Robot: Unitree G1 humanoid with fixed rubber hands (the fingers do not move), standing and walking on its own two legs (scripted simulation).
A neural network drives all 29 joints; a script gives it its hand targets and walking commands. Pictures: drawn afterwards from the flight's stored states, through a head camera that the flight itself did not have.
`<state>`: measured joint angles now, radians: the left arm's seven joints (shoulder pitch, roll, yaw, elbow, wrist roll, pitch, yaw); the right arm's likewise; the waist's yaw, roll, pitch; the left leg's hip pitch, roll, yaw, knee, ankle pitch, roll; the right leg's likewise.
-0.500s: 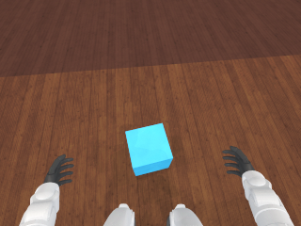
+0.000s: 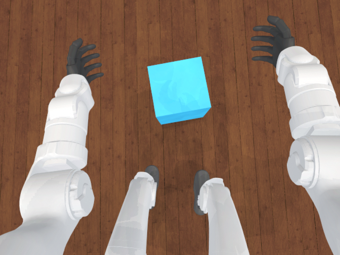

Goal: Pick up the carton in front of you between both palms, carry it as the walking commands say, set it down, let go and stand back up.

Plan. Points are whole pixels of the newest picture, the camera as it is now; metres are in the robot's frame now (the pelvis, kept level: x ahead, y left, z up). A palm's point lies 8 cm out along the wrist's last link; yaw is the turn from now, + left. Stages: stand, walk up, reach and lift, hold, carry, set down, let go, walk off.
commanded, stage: reach and lift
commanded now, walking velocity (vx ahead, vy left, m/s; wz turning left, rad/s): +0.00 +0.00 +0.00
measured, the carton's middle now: (178, 94) +0.56 +0.04 -0.54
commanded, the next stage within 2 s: none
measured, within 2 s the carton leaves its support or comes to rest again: leaves its support in 1.96 s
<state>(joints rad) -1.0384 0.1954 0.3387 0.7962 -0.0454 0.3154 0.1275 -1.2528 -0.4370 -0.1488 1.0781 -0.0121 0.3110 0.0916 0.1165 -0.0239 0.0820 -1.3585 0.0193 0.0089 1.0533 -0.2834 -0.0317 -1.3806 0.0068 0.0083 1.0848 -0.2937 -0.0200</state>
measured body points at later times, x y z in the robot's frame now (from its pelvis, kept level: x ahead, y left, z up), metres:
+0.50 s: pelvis +0.04 +0.00 -0.04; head +0.39 -0.01 +0.24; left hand +0.53 +0.23 -0.20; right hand +0.62 -0.14 -0.20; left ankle +0.10 +0.14 -0.62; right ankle +0.10 -0.11 -0.63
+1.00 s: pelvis -0.02 +0.00 -0.26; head +0.36 +0.00 -0.03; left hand +0.53 +0.23 -0.43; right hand +0.61 -0.14 -0.42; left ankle +0.09 +0.14 -0.63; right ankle +0.09 -0.11 -0.63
